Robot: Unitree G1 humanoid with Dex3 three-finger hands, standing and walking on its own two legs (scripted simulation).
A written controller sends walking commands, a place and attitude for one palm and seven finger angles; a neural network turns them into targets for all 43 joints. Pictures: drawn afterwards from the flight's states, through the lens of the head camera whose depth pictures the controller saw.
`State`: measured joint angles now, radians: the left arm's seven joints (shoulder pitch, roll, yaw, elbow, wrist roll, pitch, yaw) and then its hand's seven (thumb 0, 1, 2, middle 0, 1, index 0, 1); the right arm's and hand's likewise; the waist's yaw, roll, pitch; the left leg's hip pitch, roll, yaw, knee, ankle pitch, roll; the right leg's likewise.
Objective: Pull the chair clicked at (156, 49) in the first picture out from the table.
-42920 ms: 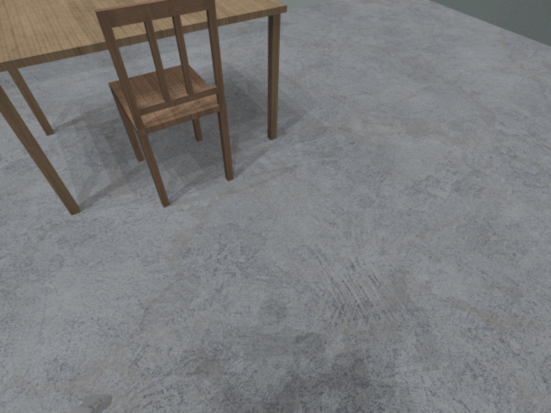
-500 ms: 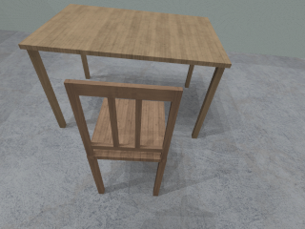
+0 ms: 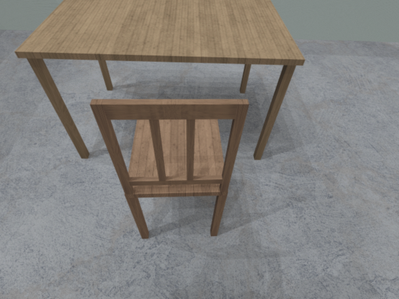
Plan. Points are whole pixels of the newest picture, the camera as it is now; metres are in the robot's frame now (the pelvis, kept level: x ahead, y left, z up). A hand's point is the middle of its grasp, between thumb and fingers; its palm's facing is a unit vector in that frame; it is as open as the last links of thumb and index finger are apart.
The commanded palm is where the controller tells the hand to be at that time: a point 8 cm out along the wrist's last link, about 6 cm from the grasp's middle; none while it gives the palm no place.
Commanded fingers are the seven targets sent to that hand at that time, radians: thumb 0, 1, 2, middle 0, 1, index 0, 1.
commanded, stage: come to a stop and stand still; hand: left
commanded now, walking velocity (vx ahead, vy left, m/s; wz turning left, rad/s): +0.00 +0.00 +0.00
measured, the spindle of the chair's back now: (158, 152) +0.52 +0.13 -0.09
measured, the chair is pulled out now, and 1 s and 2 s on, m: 0.33 0.33 0.33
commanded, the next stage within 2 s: look again from close up in 1.52 s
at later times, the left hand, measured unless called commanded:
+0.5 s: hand out of the picture -0.05 +0.24 -0.21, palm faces +0.06 -0.99 -0.13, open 7.4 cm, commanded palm none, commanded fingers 0.00 0.90 0.90 -0.20 -0.30 -0.20 -0.30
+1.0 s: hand out of the picture -0.02 +0.31 -0.18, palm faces -0.01 -0.99 -0.15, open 7.3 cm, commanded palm none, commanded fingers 0.00 0.90 0.90 -0.20 -0.30 -0.20 -0.30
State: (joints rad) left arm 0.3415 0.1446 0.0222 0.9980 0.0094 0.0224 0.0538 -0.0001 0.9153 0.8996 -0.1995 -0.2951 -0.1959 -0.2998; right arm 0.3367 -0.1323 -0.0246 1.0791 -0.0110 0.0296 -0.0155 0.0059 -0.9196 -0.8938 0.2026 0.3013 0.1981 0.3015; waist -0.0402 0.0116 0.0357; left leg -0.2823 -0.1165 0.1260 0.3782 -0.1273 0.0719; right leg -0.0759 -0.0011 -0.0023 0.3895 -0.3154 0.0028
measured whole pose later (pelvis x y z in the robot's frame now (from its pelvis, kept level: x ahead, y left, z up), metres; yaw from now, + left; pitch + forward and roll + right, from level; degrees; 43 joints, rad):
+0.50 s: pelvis -0.03 +0.07 -0.01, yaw -2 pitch -3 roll -2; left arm 0.36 0.18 0.04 1.04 0.01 0.04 0.05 0.00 0.91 0.90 -0.20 -0.30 -0.20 -0.30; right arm 0.26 -0.12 -0.02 1.03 -0.02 0.00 -0.03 0.00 -0.91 -0.89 0.20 0.30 0.19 0.30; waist 0.02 -0.10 0.05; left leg -0.27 -0.11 0.04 0.61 -0.30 0.14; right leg -0.29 -0.03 0.08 0.86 -0.47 0.00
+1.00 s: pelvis -0.03 +0.14 +0.01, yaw -3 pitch +0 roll -4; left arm 0.31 0.18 0.05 1.04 0.00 0.05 0.02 0.00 0.91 0.90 -0.20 -0.30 -0.20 -0.30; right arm 0.36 -0.12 -0.02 1.14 -0.02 0.03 -0.05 0.00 -0.91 -0.89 0.20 0.30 0.20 0.30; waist -0.04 -0.01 0.02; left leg -0.14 -0.15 0.05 0.20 -0.08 0.05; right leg -0.22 0.03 0.01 0.60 -0.44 -0.01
